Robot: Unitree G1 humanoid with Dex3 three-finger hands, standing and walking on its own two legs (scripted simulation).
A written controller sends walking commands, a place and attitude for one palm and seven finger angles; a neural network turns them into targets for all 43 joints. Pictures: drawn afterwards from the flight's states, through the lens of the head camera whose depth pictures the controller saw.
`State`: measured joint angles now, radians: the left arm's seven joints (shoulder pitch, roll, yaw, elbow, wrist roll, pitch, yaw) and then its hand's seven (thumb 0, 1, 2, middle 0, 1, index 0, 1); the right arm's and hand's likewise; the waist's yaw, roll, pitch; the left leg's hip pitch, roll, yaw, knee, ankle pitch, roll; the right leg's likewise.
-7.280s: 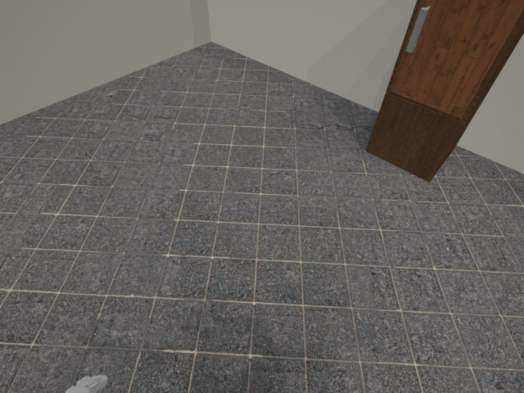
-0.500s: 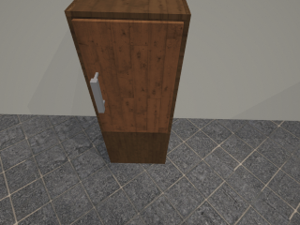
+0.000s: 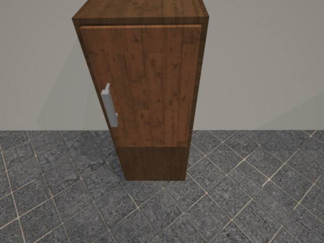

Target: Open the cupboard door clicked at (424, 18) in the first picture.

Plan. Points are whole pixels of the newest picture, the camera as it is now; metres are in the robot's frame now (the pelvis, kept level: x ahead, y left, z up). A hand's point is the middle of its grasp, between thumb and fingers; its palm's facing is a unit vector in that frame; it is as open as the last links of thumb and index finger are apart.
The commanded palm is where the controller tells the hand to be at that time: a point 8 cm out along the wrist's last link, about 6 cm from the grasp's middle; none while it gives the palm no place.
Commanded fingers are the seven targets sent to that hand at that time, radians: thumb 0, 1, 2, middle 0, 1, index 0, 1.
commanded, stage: look again from close up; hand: left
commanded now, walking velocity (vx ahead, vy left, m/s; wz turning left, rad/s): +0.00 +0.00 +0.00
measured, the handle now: (111, 105) +0.59 +0.23 -0.03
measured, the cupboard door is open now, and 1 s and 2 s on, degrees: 0 0 0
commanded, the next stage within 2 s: shuffle to correct the standing spot in 0.06 s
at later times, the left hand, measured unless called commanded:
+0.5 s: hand out of the picture -0.01 +0.15 -0.19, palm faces +0.10 -0.98 -0.15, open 7.4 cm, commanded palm none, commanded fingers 0.00 0.90 0.90 -0.20 -0.30 -0.20 -0.30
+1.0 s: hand out of the picture +0.13 +0.16 -0.17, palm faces +0.07 -0.96 -0.26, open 7.4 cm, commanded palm none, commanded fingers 0.00 0.90 0.90 -0.20 -0.30 -0.20 -0.30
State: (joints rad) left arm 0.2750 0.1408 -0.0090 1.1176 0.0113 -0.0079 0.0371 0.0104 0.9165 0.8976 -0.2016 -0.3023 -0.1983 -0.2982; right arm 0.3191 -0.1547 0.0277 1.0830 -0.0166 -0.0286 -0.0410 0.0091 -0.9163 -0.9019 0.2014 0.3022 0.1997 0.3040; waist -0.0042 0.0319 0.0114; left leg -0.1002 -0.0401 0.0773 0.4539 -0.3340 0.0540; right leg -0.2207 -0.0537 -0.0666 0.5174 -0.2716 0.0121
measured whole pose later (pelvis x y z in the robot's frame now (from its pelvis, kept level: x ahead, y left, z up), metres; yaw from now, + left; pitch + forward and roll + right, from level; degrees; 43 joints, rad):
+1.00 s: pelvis +0.07 -0.03 -0.01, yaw +3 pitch -1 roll +1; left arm 0.18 0.15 0.03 1.00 0.02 -0.01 0.04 0.01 0.91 0.90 -0.20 -0.30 -0.20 -0.30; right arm 0.26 -0.15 -0.04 1.06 0.00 0.03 -0.04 0.00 -0.90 -0.90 0.20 0.30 0.20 0.30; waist -0.01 0.02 0.11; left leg -0.30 -0.02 0.01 0.97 -0.55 0.01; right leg -0.33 -0.04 -0.10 0.60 -0.25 -0.06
